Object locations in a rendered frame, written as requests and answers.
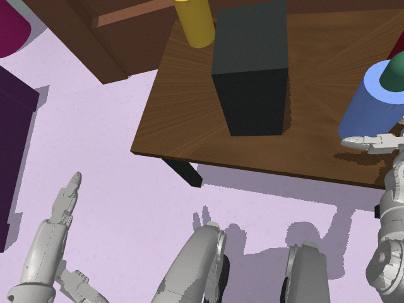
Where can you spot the right robot hand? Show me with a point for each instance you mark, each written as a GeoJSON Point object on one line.
{"type": "Point", "coordinates": [380, 144]}

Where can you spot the coffee table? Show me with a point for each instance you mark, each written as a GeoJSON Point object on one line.
{"type": "Point", "coordinates": [328, 56]}

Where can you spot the left robot foot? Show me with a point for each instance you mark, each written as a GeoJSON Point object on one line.
{"type": "Point", "coordinates": [223, 279]}

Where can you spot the sofa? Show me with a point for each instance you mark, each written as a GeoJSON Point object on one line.
{"type": "Point", "coordinates": [115, 39]}

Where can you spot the left robot hand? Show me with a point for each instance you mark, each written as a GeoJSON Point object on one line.
{"type": "Point", "coordinates": [44, 262]}

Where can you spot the right robot arm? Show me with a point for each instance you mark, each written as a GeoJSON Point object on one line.
{"type": "Point", "coordinates": [385, 271]}

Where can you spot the armchair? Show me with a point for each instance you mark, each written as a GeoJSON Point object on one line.
{"type": "Point", "coordinates": [18, 101]}

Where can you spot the left robot arm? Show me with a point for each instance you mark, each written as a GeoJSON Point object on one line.
{"type": "Point", "coordinates": [32, 293]}

